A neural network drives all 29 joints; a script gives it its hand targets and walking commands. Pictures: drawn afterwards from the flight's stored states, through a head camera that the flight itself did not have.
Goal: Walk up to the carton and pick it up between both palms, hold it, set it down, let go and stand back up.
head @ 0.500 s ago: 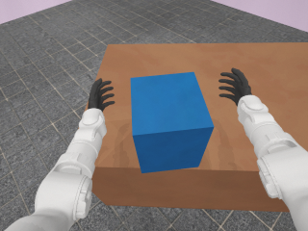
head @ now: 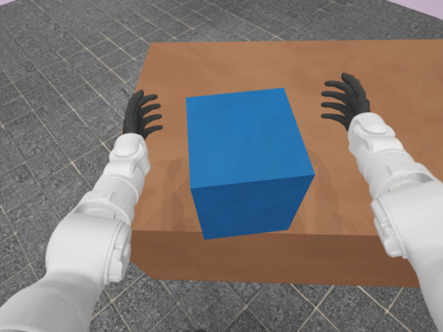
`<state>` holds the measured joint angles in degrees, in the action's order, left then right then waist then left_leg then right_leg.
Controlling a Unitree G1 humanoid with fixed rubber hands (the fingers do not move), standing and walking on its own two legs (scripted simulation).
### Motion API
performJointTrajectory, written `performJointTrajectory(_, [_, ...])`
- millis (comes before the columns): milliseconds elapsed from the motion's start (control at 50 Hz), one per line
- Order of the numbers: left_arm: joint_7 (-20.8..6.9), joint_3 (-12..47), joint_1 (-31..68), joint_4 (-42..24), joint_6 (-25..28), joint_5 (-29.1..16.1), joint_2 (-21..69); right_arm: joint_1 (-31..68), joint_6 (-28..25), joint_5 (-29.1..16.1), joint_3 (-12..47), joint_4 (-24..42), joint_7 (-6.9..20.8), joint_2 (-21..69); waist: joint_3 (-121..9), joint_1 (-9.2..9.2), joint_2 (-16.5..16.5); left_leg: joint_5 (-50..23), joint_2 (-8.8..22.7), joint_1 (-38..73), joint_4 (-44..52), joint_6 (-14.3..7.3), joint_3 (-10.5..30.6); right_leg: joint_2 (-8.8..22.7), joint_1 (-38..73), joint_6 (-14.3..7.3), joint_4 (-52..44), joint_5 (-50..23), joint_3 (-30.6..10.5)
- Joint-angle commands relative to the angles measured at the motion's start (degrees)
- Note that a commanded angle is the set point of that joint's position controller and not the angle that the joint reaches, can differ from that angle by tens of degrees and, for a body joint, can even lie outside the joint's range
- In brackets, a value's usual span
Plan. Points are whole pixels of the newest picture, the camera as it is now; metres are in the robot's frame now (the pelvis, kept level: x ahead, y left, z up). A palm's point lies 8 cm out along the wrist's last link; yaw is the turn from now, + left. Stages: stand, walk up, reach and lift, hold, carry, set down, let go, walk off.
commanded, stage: reach and lift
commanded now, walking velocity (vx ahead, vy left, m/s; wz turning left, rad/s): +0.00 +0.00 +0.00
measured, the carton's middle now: (241, 169) +0.44 +0.01 -0.03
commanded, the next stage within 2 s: none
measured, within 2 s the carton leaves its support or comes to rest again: neither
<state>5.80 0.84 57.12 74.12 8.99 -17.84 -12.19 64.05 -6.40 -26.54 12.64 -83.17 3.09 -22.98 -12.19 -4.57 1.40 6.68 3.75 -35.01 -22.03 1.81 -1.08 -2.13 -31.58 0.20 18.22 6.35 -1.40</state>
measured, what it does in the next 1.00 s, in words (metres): stands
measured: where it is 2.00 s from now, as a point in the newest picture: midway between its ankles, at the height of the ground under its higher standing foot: outside the picture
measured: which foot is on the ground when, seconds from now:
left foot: down 0.00-1.00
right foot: down 0.00-1.00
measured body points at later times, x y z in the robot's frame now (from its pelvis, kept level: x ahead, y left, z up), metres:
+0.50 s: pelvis -0.01 +0.00 -0.02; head +0.13 -0.01 +0.41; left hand +0.45 +0.20 +0.00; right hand +0.49 -0.19 +0.01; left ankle +0.02 +0.14 -0.74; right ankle +0.00 -0.12 -0.74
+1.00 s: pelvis +0.01 +0.00 +0.00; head +0.15 -0.01 +0.42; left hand +0.45 +0.16 +0.00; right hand +0.48 -0.13 +0.00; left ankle +0.02 +0.13 -0.74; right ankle +0.00 -0.12 -0.74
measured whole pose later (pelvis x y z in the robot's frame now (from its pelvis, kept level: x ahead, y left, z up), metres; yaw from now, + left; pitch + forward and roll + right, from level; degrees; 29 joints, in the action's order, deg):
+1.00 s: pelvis +0.01 +0.00 +0.00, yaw +1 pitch +32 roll -1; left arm 7.9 -25.9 47.4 62.1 18.2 13.8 2.2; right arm 52.6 -16.1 14.8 -22.7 -67.4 -1.8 -4.8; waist -15.7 -2.9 2.6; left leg 0.5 2.8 -43.9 -12.8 1.8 -0.1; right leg -1.3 -40.5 -0.1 9.3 0.5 0.0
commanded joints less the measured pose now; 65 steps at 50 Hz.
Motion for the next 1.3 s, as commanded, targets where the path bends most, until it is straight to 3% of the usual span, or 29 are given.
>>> performJointTrajectory(0, [-0.3, -0.9, 23.3, -7.4, 5.8, 0.1, -7.5, 23.1, -4.9, 0.7, -1.8, 8.5, 0.3, -8.5, -34.3, 0.95, -2.6, -23.4, -1.9, 26.5, -4.8, 2.7, 0.2, -0.5, 5.1, 4.1, 1.0, -17.9, 2.0])
performJointTrajectory(140, [0.7, 0.1, 25.7, -8.6, 10.5, -1.9, -7.8, 25.3, -8.4, 2.6, -3.6, 11.8, 0.9, -8.6, -43.9, 0.45, -2.3, -25.2, -1.8, 27.5, -6.9, 3.4, -0.5, -1.0, -4.0, 3.7, 1.7, -15.3, 3.1])
performJointTrajectory(320, [-0.1, -0.8, 22.5, -1.5, 14.6, -2.2, -7.8, 23.5, -11.9, 3.9, -3.9, 8.9, 0.3, -6.5, -46.5, 0.44, -6.3, -22.9, -2.2, 15.7, -7.3, 1.9, -1.6, -0.3, -2.0, 4.9, 4.4, -17.6, 2.4])
performJointTrajectory(440, [-0.9, -2.5, 21.9, -1.0, 17.5, -0.6, -6.9, 22.9, -14.4, 5.9, -5.5, 10.5, -0.3, -4.5, -48.6, 0.89, -7.5, -23.7, -2.9, 11.7, -6.4, 1.4, -1.8, -0.1, -0.5, 5.1, 5.2, -20.2, 2.2])
performJointTrajectory(540, [-0.7, -5.3, 21.8, -4.8, 19.0, 3.0, -4.9, 22.1, -15.9, 9.6, -8.9, 13.7, -0.7, -2.4, -52.6, 0.66, -5.8, -27.1, -3.4, 14.6, -5.9, 2.0, -2.0, -0.8, -2.8, 4.4, 3.7, -20.9, 3.0])
performJointTrajectory(720, [0.4, -13.4, 17.7, -13.0, 17.8, 14.6, 2.0, 17.6, -15.5, 21.1, -18.7, 18.6, -2.8, 3.1, -54.1, 0.99, -2.9, -29.8, -4.1, 22.2, -2.8, 3.5, -2.0, -2.1, -3.1, 2.5, -1.6, -20.4, 4.5])
performJointTrajectory(900, [1.7, -23.8, 12.5, -20.4, 12.4, 30.7, 10.3, 12.4, -12.9, 39.2, -33.2, 24.7, -5.4, 13.2, -44.8, 2.60, -2.1, -26.0, -5.3, 24.5, 2.3, 3.5, -1.9, -3.0, 5.1, 1.4, -5.4, -20.4, 5.5])
performJointTrajectory(980, [0.2, -26.8, 11.8, -21.4, 10.8, 37.6, 18.7, 10.7, -11.8, 48.4, -37.7, 27.1, -4.0, 24.8, -39.1, 3.27, -2.5, -23.6, -5.9, 21.8, 4.9, 2.4, -1.4, -2.5, 13.3, 1.6, -5.4, -23.4, 5.8])
performJointTrajectory(1080, [-3.7, -25.8, 11.6, -21.3, 10.3, 44.1, 32.8, 7.9, -11.9, 60.5, -40.5, 28.4, 0.0, 42.1, -35.3, 5.11, -2.2, -22.9, -6.3, 19.1, 7.9, 1.4, 0.0, -1.2, 24.6, 2.1, -4.1, -31.9, 6.1])
performJointTrajectory(1140, [-5.2, -24.9, 10.4, -20.7, 9.9, 44.9, 36.2, 5.0, -12.0, 62.7, -40.5, 29.0, 1.1, 46.5, -33.1, 5.89, -2.6, -23.4, -6.3, 17.1, 9.1, 0.5, 0.6, -0.3, 30.4, 2.5, -2.7, -38.1, 5.8])
performJointTrajectory(1280, [-6.1, -23.6, 8.4, -20.3, 10.9, 45.4, 39.8, 1.9, -14.3, 62.0, -38.7, 28.8, 1.5, 50.2, -29.0, 6.20, -1.8, -25.3, -6.2, 13.8, 10.4, -0.3, 1.0, 0.6, 35.0, 3.0, -0.8, -45.6, 5.4])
